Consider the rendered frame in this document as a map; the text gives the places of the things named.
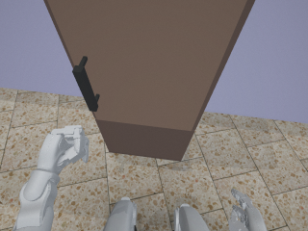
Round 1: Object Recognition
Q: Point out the cupboard door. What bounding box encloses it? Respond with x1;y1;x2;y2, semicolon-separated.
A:
47;0;247;131

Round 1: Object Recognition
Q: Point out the robot right hand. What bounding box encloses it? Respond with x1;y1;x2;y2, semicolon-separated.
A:
228;189;268;231

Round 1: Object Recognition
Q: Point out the handle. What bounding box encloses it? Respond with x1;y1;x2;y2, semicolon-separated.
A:
72;56;100;112

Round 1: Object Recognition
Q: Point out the left robot thigh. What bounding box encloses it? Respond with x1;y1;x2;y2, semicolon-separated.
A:
103;200;137;231

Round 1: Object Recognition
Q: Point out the right robot shin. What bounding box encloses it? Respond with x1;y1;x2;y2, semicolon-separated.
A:
180;203;190;207

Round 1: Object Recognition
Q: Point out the robot left forearm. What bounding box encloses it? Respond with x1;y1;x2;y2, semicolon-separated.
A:
13;168;61;231

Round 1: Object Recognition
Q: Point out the robot left hand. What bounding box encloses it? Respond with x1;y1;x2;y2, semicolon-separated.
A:
37;125;90;175

